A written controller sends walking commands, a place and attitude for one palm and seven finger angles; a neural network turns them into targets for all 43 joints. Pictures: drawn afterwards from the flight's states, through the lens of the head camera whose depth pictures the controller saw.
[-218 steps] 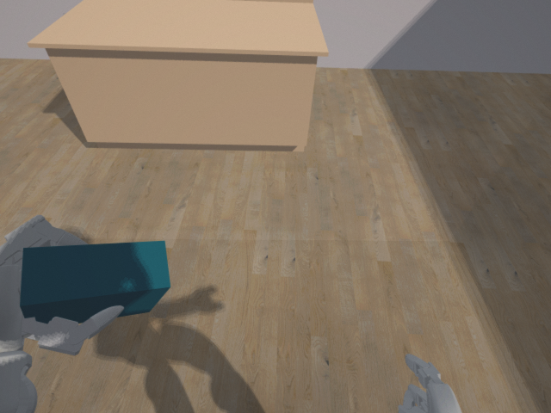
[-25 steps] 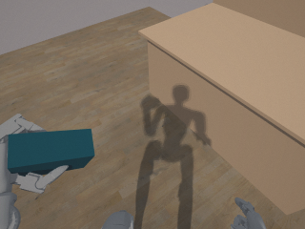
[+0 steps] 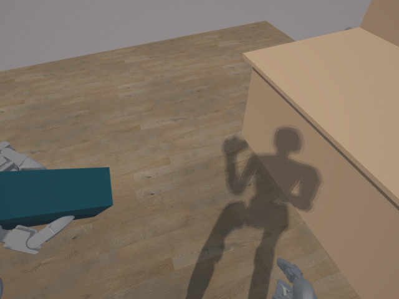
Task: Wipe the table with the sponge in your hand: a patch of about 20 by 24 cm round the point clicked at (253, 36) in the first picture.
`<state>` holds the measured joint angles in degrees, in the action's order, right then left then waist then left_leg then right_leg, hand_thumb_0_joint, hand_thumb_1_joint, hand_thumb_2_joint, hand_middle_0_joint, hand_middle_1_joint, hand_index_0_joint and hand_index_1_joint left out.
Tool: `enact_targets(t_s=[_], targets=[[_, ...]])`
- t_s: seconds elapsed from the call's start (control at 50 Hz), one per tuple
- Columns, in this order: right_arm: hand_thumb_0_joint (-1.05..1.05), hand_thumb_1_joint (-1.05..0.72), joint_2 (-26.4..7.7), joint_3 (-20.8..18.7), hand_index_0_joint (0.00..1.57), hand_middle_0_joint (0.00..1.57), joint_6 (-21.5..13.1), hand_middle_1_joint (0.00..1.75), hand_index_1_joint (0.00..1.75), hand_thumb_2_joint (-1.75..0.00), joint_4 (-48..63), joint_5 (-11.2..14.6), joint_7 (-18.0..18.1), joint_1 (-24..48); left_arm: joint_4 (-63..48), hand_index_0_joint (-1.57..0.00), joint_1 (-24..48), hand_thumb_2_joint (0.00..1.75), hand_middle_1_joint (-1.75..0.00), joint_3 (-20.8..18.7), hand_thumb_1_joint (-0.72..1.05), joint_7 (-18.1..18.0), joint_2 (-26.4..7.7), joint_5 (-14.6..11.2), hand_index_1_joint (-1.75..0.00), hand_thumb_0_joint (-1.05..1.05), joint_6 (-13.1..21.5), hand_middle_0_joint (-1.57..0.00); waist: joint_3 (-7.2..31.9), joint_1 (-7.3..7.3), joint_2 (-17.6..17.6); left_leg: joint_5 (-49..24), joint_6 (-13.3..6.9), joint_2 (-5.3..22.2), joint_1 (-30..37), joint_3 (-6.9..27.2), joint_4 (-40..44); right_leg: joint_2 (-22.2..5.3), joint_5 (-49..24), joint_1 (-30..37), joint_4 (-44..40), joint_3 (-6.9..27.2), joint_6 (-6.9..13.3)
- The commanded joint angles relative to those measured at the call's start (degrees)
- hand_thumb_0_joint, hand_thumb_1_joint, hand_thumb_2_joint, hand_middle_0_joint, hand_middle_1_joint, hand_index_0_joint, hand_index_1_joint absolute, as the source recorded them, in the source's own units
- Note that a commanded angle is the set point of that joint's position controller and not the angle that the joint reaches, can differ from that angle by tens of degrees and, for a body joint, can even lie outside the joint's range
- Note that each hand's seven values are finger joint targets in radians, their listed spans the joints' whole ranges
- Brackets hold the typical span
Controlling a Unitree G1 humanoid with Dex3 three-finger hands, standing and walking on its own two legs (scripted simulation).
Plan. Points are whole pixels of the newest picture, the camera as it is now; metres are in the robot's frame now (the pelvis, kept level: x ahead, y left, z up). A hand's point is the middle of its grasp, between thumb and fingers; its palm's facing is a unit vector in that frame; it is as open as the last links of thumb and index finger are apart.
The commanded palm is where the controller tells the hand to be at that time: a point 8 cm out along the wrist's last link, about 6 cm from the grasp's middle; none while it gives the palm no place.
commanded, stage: walk to a spot facing it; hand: left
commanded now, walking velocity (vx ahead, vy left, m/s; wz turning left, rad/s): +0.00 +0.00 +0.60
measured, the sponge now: (70, 197) +0.22 +0.21 +0.17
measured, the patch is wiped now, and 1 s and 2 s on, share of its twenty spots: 0.00 0.00 0.00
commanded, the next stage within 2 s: turn to face it in 0.24 s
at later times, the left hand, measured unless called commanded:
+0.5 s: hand out of the picture +0.16 +0.29 +0.18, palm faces +0.59 -0.70 -0.40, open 9.4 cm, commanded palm +0.10 +0.31 +0.18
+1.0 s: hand (105, 207) +0.20 +0.15 +0.19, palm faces +0.33 -0.82 -0.48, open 9.4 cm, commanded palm +0.14 +0.20 +0.18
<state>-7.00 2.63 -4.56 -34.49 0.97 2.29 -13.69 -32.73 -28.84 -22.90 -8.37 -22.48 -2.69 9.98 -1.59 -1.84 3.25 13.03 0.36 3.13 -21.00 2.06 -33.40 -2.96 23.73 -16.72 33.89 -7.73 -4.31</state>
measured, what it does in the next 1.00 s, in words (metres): steps on the spot: left foot, then right foot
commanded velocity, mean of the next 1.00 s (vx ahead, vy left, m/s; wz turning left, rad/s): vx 0.00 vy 0.00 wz -0.23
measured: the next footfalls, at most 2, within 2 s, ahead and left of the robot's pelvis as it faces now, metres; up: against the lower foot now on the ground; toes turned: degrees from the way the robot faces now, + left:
left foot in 0.36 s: +0.06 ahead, +0.12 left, +0.00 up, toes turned +21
right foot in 0.74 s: +0.07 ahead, -0.12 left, +0.00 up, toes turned +2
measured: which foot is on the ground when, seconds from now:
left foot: down 0.00-0.00, up 0.02-0.34, down 0.36-0.74, up 0.76-1.00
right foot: down 0.00-0.36, up 0.38-0.72, down 0.74-1.00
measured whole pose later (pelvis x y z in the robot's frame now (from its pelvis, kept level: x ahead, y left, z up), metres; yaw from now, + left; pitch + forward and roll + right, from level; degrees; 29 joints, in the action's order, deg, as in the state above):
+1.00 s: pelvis -0.02 -0.07 +0.01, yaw -1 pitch +1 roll +3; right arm -15.2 -1.6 -0.1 -32.1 0.7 2.1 -9.4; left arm -31.1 -29.4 -20.8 -8.2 -22.7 -3.4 10.5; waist -2.8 1.0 -0.8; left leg 24.7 5.4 1.9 -22.9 -2.2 -52.4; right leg 3.7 10.1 -19.2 28.7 1.6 6.0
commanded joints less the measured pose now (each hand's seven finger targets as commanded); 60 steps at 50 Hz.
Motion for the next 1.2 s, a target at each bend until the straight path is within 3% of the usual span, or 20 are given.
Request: enact_targets(t_s=[0.0, 0.06, 0.12, 0.26, 0.3, 0.32, 0.34, 0.36, 0.4, 0.48, 0.6, 0.68, 0.7, 0.74, 0.78, 0.84, 1.0, 1.1, 1.14, 1.18], targets=[[0.00, -0.90, -9.33, -3.83, 0.20, 0.20, -2.87, 0.30, 0.30, -0.90, 7.45, -1.05, 2.18, 8.46, -3.79, -1.20, 12.56, 1.30, -1.60, -4.29, 0.10, -1.32, -11.59, 0.16, -1.60, 0.00, 0.30, -1.20, 1.67, -0.02, -21.42, 20.30, 0.84, -3.46, -20.63, -3.05, -31.63, -26.38, -3.47, 11.23, -23.38, 32.40, 11.43], [0.00, -0.90, -9.63, -3.95, 0.20, 0.20, -2.19, 0.30, 0.30, -0.90, 6.21, -1.40, 1.59, 9.27, -5.66, -1.20, 11.79, 1.30, -1.60, -1.75, 0.10, -0.94, -8.38, 0.20, -1.60, 0.00, 1.30, -1.20, 0.94, 1.27, -14.52, 11.46, 3.36, -0.38, -18.55, -1.82, -43.27, -21.34, -22.68, 8.37, -17.64, 16.17, 11.06], [0.00, -0.90, -8.93, -3.81, 0.20, 0.20, -1.50, 0.30, 0.30, -0.90, 7.23, -1.39, 2.64, 11.50, -10.25, -1.20, 12.20, 1.30, -1.60, -3.08, 0.10, -1.54, -10.01, 0.60, -1.60, 0.00, 2.67, -1.20, 2.37, 1.50, -11.52, 11.50, 3.67, 0.94, -11.54, -4.92, -32.33, -18.67, -39.21, 8.92, -13.52, 2.72, 9.08], [0.00, -0.90, -8.45, -5.47, 0.20, 0.20, 0.52, 0.30, 0.30, -0.90, 12.43, -1.38, 2.39, 7.66, -15.27, -1.20, -0.17, 1.30, -1.60, -7.70, 0.10, -3.63, -9.86, -0.56, -1.60, 0.00, 2.30, -1.20, 11.04, 0.05, -13.32, 8.60, 2.74, -2.19, -1.35, -13.42, -1.53, -18.58, -48.57, 15.74, -2.44, -0.92, 8.94], [0.00, -0.90, -8.97, -6.13, 0.20, 0.20, 1.21, 0.30, 0.30, -0.90, 12.33, -0.95, 2.62, 4.99, -14.28, -1.20, 0.43, 1.30, -1.60, -7.09, 0.10, -3.73, -9.10, -1.11, -1.60, 0.00, 2.44, -1.20, 13.89, 3.44, -7.69, -3.17, 1.68, -3.64, 11.43, -13.76, 9.02, -15.68, -46.17, 9.42, 10.87, -3.37, 4.49], [0.00, -0.90, -10.67, -6.70, 0.20, 0.20, 0.84, 0.30, 0.30, -0.90, 12.50, -0.52, 2.54, 4.79, -15.33, -1.20, -0.25, 1.30, -1.60, -4.90, 0.10, -3.42, -7.36, -1.56, -1.60, 0.00, 3.02, -1.20, 14.22, 3.95, 4.11, -22.74, -2.48, 6.40, 20.98, -1.52, 10.35, -9.90, -19.92, -3.04, 22.46, -3.74, 1.51], [0.00, -0.90, -12.69, -7.14, 0.20, 0.20, -0.22, 0.30, 0.30, -0.90, 12.75, -0.47, 1.80, 4.69, -17.63, -1.20, 1.69, 1.30, -1.60, -5.18, 0.10, -3.21, -8.28, -1.60, -1.60, 0.00, 4.97, -1.20, 14.02, 2.24, 17.22, -53.57, -11.97, 21.81, 24.75, 19.11, 10.46, -2.13, 14.84, -14.68, 32.50, 0.07, -0.38], [0.00, -0.90, -11.98, -6.43, 0.20, 0.20, -1.09, 0.30, 0.30, -0.90, 10.92, -1.15, 1.03, 3.68, -12.25, -1.20, 0.31, 1.30, -1.60, -7.42, 0.10, -2.57, -11.20, 0.22, -1.60, 0.00, 5.56, -1.20, 12.49, 2.48, 12.47, -51.72, -13.80, 23.31, 22.06, 20.21, 9.99, -3.05, 14.69, -16.70, 36.43, 6.09, 0.77], [0.00, -0.90, -12.99, -7.54, 0.20, 0.20, -1.66, 0.30, 0.30, -0.90, 9.45, -0.12, 0.09, 5.16, -14.92, -1.20, 3.31, 1.30, -1.60, -5.55, 0.10, -2.02, -9.79, 0.75, -1.60, 0.00, 5.75, -1.20, 11.51, 2.88, 7.22, -36.93, -12.20, 19.07, 19.57, 10.66, 9.52, -3.17, 6.80, -17.72, 34.69, 7.21, 0.90], [0.00, -0.90, -11.14, -5.36, 0.20, 0.20, -3.58, 0.30, 0.30, -0.90, 8.78, -0.35, 0.01, 6.35, -17.16, -1.20, 4.72, 1.30, -1.60, -2.35, 0.10, -1.81, -7.10, 0.85, -1.60, 0.00, 4.80, -1.20, 8.93, 1.93, 12.40, -20.69, -6.71, 12.93, 10.71, -2.73, 14.48, -0.26, -1.75, -6.46, 18.96, 3.00, 1.24], [0.00, -0.90, -11.22, -4.60, 0.20, 0.20, -5.00, 0.30, 0.30, -0.90, 7.97, -0.82, 0.50, 6.11, -6.63, -1.20, 11.17, 1.30, -1.60, -0.74, 0.10, -1.08, -5.52, 1.01, -1.60, 0.00, 3.05, -1.20, 4.50, 1.61, 9.59, 0.34, -5.40, 17.71, 5.75, -2.80, 17.57, 2.11, -0.16, -0.82, 6.72, 1.62, 0.77], [0.00, -0.90, -10.84, -4.26, 0.20, 0.20, -4.32, 0.30, 0.30, -0.90, 8.93, -0.33, -0.28, 6.69, -4.65, -1.20, 13.86, 1.30, -1.60, 0.06, 0.10, -0.24, -5.53, 1.37, -1.60, 0.00, 2.23, -1.20, 4.92, 0.67, 5.97, 3.92, -1.94, 15.41, 2.25, -7.43, 7.74, 2.30, -7.54, 6.79, -5.52, 1.29, 1.40], [0.00, -0.90, -10.17, -4.16, 0.20, 0.20, -3.90, 0.30, 0.30, -0.90, 9.19, -0.24, -0.48, 6.63, -4.62, -1.20, 14.43, 1.30, -1.60, -0.72, 0.10, -0.17, -7.07, 1.55, -1.60, 0.00, 2.34, -1.20, 4.63, 0.84, -0.34, 7.60, -0.27, 12.61, 1.23, -9.10, 0.47, -1.59, -10.87, 6.01, -10.14, 7.35, 3.74], [0.00, -0.90, -9.21, -4.16, 0.20, 0.20, -3.37, 0.30, 0.30, -0.90, 11.34, 0.22, -0.70, 8.44, -6.18, -1.20, 13.87, 1.30, -1.60, -2.06, 0.10, -0.83, -9.04, 0.22, -1.60, 0.00, 1.76, -1.20, 6.09, -0.57, -20.86, 21.16, 3.80, 0.03, -7.13, -7.47, -22.07, -16.42, -25.69, 3.57, -17.76, 35.71, 12.58], [0.00, -0.90, -8.06, -3.13, 0.20, 0.20, -2.15, 0.30, 0.30, -0.90, 10.10, -0.49, -0.74, 8.87, -8.08, -1.20, 8.67, 1.30, -1.60, -4.07, 0.10, -1.29, -9.50, -0.33, -1.60, 0.00, 2.21, -1.20, 7.78, 0.46, -11.84, 14.07, 4.76, 0.77, -11.37, -0.97, -32.95, -14.86, -30.99, 9.43, -14.81, 31.89, 14.07], [0.00, -0.90, -7.96, -2.89, 0.20, 0.20, 0.04, 0.30, 0.30, -0.90, 10.12, -0.51, -0.21, 9.51, -10.24, -1.20, 3.99, 1.30, -1.60, -6.17, 0.10, -1.51, -10.01, -0.61, -1.60, 0.00, 3.82, -1.20, 10.72, 0.72, -6.93, 12.02, 5.33, 0.61, -10.11, -2.08, -29.15, -11.01, -40.48, 12.87, -10.80, 22.62, 12.79], [0.00, -0.90, -11.02, -4.90, 0.20, 0.20, 2.80, 0.30, 0.30, -0.90, 12.49, 0.03, -0.44, 8.79, -7.70, -1.20, -0.33, 1.30, -1.60, -6.68, 0.10, -1.62, -9.16, -1.14, -1.60, 0.00, 3.69, -1.20, 11.09, -0.62, -9.39, 13.19, 3.80, -1.03, -2.84, -3.31, -11.10, -9.64, -26.27, 9.48, -14.90, 30.53, 14.18], [0.00, -0.90, -12.03, -5.14, 0.20, 0.20, 4.32, 0.30, 0.30, -0.90, 12.72, 0.10, -0.89, 6.68, -8.85, -1.20, 1.95, 1.30, -1.60, -5.04, 0.10, -1.32, -8.99, -0.30, -1.60, 0.00, 3.26, -1.20, 11.28, -0.02, -8.58, 10.33, 2.10, -1.29, 7.86, -4.38, 4.03, -6.40, -15.54, 3.02, -15.72, 31.61, 10.73], [0.00, -0.90, -12.63, -5.51, 0.20, 0.20, 4.25, 0.30, 0.30, -0.90, 12.95, 0.05, -0.80, 6.18, -11.72, -1.20, 4.80, 1.30, -1.60, -4.60, 0.10, -1.02, -9.63, 0.07, -1.60, 0.00, 3.83, -1.20, 10.81, 0.56, -3.65, 6.01, 0.38, 2.79, 15.99, -3.23, 11.68, -3.13, -10.80, -3.34, -11.48, 29.73, 8.19], [0.00, -0.90, -14.13, -6.03, 0.20, 0.20, 3.73, 0.30, 0.30, -0.90, 14.18, -0.05, -0.55, 7.24, -12.57, -1.20, 5.87, 1.30, -1.60, -5.25, 0.10, -0.26, -9.89, 0.51, -1.60, 0.00, 4.49, -1.20, 6.91, -0.04, 9.52, -0.21, -5.85, 16.89, 18.24, 7.63, 16.13, 6.33, -1.28, -14.24, 4.11, 18.97, 3.81]])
